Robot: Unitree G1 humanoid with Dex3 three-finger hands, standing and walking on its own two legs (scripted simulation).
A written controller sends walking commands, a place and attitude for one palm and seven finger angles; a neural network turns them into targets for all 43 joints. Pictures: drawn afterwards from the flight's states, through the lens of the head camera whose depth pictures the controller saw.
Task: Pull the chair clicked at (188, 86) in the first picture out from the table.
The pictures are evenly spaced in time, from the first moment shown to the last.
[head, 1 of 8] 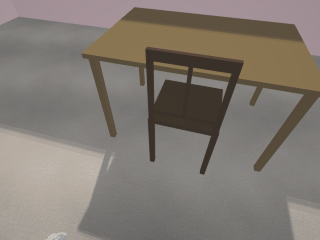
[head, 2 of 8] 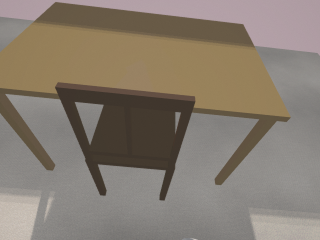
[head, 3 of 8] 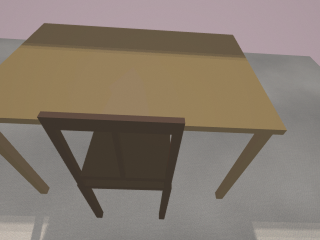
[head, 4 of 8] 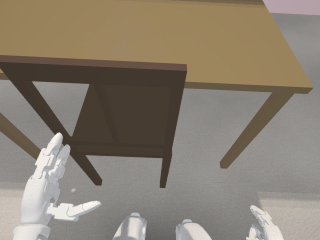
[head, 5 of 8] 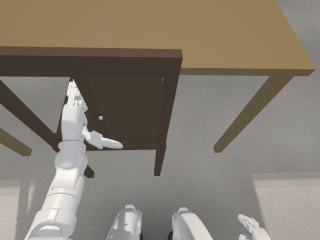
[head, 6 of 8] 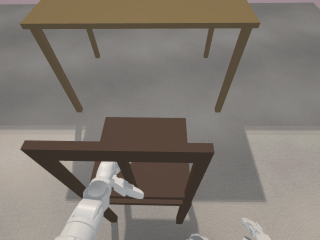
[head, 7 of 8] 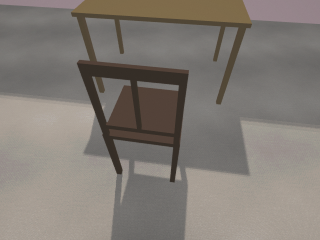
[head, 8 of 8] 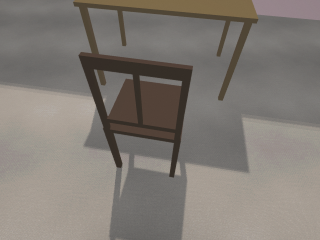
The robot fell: no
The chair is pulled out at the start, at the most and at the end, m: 0.00 0.67 0.67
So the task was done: yes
